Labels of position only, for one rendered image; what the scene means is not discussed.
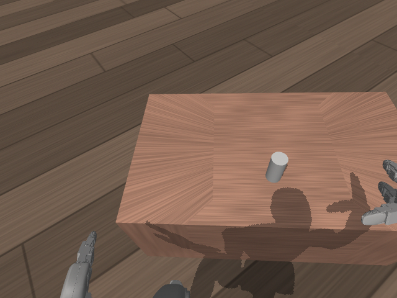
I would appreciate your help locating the left robot hand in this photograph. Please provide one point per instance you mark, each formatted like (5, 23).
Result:
(76, 284)

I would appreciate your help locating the right robot hand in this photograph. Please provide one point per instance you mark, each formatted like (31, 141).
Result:
(386, 213)

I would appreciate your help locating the can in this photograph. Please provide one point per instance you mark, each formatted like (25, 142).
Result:
(276, 167)

